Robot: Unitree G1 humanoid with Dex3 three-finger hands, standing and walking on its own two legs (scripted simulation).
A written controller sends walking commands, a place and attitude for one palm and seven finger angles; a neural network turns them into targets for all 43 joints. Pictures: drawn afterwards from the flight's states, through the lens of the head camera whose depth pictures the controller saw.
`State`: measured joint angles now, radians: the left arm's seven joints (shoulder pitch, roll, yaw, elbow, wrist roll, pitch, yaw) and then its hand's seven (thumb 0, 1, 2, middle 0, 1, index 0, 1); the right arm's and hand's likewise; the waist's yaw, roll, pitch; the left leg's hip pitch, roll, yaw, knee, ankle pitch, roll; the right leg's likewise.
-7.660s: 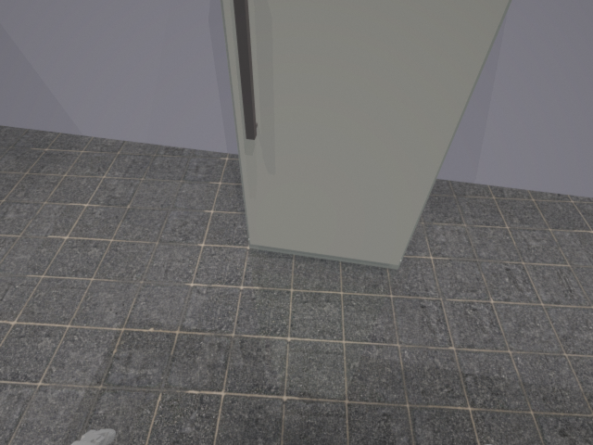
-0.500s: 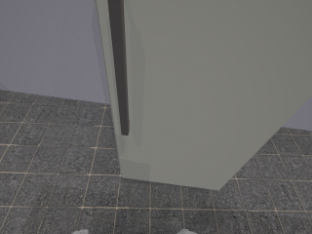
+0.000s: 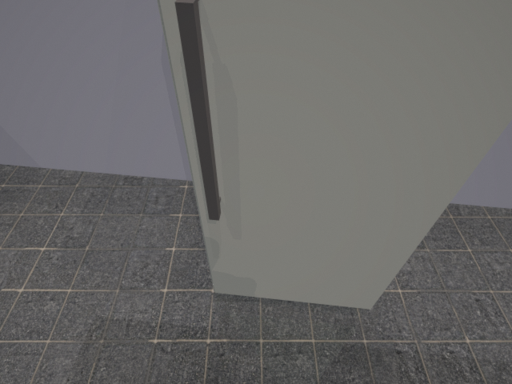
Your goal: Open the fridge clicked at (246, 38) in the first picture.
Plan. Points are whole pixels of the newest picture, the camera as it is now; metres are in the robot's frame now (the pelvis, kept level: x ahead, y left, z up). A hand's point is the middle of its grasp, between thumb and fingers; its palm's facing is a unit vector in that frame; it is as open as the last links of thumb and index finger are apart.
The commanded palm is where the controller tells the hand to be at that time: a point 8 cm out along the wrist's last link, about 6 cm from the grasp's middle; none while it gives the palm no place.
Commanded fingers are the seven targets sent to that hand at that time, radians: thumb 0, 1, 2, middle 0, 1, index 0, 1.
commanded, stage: come to a stop and stand still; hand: left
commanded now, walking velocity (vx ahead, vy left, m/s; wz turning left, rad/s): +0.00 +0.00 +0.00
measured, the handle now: (207, 133) +0.53 +0.13 +0.11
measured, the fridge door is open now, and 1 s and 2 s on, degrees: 0 0 0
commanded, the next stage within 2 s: look again from close up in 0.44 s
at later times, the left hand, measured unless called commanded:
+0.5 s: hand out of the picture -0.03 +0.14 -0.18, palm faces +0.02 -0.99 -0.14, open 7.4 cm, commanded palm none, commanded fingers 0.00 0.90 0.90 -0.20 -0.30 -0.20 -0.30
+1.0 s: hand out of the picture +0.09 +0.28 -0.15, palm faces +0.00 -0.93 -0.36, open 7.4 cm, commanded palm none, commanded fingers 0.00 0.90 0.90 -0.20 -0.30 -0.20 -0.30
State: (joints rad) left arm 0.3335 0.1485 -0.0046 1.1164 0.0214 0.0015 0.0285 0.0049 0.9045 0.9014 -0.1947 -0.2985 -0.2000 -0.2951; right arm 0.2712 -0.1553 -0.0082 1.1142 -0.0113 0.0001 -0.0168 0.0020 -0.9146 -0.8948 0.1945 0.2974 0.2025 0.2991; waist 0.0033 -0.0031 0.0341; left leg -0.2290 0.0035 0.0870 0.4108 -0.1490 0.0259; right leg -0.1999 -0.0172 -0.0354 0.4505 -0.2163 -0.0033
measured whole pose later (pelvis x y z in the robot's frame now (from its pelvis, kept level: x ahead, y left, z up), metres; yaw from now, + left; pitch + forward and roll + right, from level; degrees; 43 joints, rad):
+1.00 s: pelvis +0.00 +0.03 +0.00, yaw +1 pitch -3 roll -1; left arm 0.20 0.34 0.01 0.94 0.03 -0.01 0.02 0.00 0.90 0.90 -0.20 -0.30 -0.20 -0.30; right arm 0.15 -0.32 -0.02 0.95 -0.02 -0.02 0.00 0.00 -0.90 -0.89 0.20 0.30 0.20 0.30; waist 0.00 0.00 0.00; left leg -0.24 -0.02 0.08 0.46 -0.18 0.06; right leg -0.18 -0.04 -0.04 0.46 -0.22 0.03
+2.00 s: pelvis +0.00 +0.02 +0.00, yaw +1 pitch -2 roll +0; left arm 0.26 0.26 -0.01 1.08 0.03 -0.01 0.02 0.00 0.90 0.90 -0.20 -0.30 -0.20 -0.30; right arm 0.20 -0.25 -0.01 1.11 -0.01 -0.01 0.01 0.00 -0.90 -0.89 0.20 0.30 0.20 0.30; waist -0.01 0.00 0.03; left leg -0.20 -0.02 0.08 0.36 -0.13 0.05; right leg -0.15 -0.04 -0.04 0.38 -0.19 0.02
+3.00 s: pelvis +0.02 +0.01 +0.01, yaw +1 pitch -2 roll +0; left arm 0.22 0.27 -0.01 1.10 0.02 -0.02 0.02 0.00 0.90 0.90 -0.20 -0.30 -0.20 -0.30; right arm 0.18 -0.26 0.00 1.13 -0.01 -0.02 0.00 0.00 -0.90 -0.89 0.20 0.30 0.20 0.30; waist -0.01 -0.01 0.04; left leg -0.15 -0.02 0.08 0.32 -0.14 0.04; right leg -0.10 -0.03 -0.04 0.32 -0.18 0.02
